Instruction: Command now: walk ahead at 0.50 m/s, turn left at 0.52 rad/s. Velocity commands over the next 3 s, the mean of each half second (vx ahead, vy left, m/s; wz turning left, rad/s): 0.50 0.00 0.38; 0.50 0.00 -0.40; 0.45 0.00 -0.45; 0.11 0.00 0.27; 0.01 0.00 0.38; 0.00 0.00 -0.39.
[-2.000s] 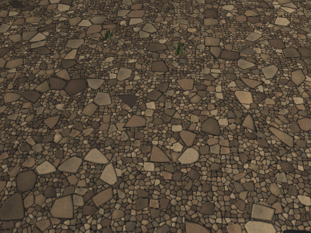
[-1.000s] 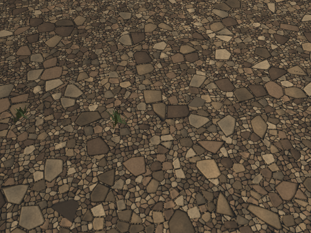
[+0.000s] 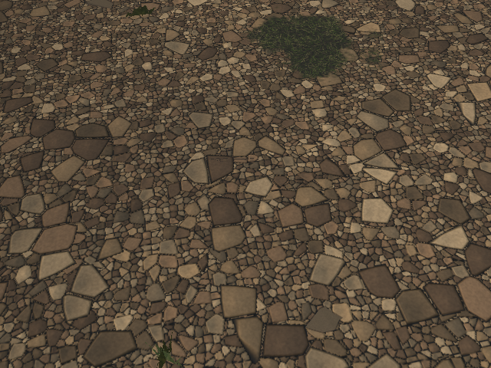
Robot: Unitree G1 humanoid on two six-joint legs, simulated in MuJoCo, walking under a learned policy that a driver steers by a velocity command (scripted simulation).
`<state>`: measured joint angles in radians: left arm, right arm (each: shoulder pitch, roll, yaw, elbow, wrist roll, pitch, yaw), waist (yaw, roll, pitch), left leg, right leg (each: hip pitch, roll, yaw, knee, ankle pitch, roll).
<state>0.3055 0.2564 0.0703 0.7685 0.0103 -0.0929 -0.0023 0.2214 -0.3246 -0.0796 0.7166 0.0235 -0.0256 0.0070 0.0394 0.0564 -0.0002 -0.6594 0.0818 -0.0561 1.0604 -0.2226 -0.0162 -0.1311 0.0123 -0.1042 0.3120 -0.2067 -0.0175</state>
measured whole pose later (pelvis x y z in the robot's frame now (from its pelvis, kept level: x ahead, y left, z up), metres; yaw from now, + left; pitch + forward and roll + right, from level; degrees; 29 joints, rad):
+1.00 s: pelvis +0.56 +0.07 -0.01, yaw -5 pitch +2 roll -1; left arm 0.27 0.29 0.06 0.70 -0.01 -0.05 -0.02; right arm 0.18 -0.30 -0.04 0.71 -0.01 -0.10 0.01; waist 0.02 0.02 0.04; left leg -0.54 0.07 -0.07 1.11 -0.35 -0.03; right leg -0.28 0.12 0.04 0.41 -0.16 -0.10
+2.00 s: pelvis +0.91 +0.06 -0.01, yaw -6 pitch +1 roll -1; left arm 0.11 0.27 0.07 0.74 0.01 0.01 0.04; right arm 0.20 -0.31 -0.07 0.73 0.01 0.06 -0.01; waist 0.00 0.01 0.04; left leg -0.43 0.05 0.02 0.80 -0.36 -0.05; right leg -0.30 -0.06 -0.13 0.46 -0.17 0.01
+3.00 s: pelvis +0.92 +0.04 -0.01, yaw -10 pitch +1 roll +1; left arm 0.12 0.30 0.07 0.70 -0.03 0.06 -0.02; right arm 0.18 -0.30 -0.09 0.71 0.01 0.02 -0.04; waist -0.02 0.01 0.07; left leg -0.24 0.08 0.14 0.51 -0.28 -0.03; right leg -0.38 -0.04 -0.03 0.73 -0.36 0.03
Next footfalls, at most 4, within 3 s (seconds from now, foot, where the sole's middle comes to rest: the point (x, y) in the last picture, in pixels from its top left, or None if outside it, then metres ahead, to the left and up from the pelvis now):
0.26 left None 0.29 0.17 -0.78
0.82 right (274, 325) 0.62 0.00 -0.78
1.26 left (218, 240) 0.91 0.18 -0.78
1.68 right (301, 225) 0.97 -0.09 -0.78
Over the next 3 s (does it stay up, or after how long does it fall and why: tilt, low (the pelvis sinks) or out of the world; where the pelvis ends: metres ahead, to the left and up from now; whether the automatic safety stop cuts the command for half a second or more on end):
stays up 0.92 0.04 -0.01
